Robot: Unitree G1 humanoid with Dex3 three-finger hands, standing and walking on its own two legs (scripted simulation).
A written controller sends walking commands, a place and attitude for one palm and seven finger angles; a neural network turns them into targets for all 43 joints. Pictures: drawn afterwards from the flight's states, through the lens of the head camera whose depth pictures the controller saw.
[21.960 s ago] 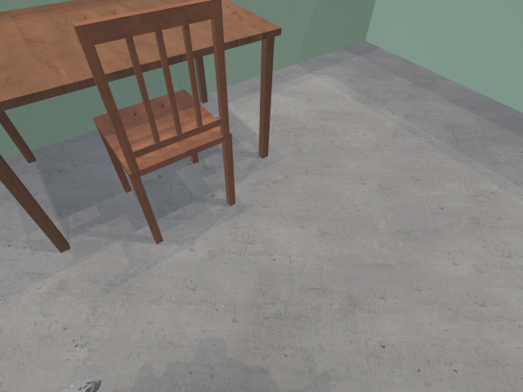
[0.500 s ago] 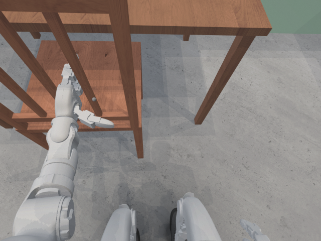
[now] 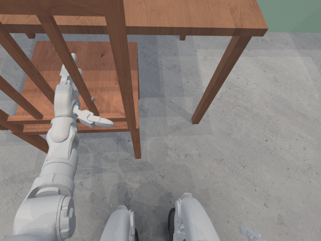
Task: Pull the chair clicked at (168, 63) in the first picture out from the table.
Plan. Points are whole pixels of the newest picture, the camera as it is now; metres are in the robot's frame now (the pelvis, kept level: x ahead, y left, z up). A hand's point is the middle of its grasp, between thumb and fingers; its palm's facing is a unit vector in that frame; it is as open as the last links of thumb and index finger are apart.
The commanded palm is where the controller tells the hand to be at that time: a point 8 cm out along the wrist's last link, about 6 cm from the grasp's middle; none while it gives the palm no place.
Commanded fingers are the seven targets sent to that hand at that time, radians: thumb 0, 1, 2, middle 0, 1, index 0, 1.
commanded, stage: hook a spindle and tug to test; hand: left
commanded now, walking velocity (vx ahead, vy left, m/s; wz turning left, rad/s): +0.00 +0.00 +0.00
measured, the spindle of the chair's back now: (40, 82) +0.48 +0.26 +0.05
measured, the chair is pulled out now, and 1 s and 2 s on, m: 0.00 0.00 0.04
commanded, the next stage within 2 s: step backward, pulling the chair out in 1.58 s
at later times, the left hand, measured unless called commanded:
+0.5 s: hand (94, 99) +0.45 +0.14 +0.02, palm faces +0.01 -1.00 -0.04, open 14.6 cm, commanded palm +0.42 +0.19 +0.02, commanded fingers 0.00 -0.11 0.47 -0.45 -1.29 -0.45 -1.29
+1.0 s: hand (94, 97) +0.46 +0.14 +0.02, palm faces +0.01 -1.00 -0.02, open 5.2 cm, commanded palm +0.42 +0.19 +0.02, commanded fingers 0.00 0.90 0.90 -0.50 -1.45 -0.50 -1.45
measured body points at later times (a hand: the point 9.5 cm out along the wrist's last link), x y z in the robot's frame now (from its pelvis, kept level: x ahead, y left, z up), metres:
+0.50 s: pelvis +0.00 +0.00 +0.00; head +0.14 +0.01 +0.42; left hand +0.45 +0.20 +0.02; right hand +0.08 -0.26 -0.12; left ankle -0.01 +0.09 -0.62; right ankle +0.06 -0.12 -0.62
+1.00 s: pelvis +0.00 +0.00 +0.00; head +0.14 +0.01 +0.43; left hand +0.45 +0.20 +0.02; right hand +0.07 -0.26 -0.12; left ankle -0.01 +0.10 -0.62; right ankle +0.06 -0.12 -0.62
